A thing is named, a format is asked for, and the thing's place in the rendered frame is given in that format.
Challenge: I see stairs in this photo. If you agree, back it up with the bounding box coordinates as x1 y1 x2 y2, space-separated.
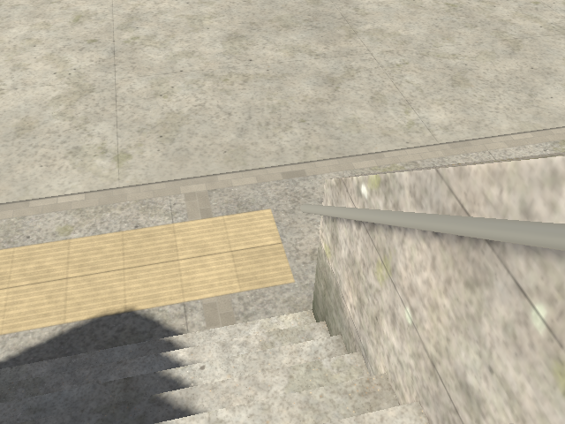
0 310 429 424

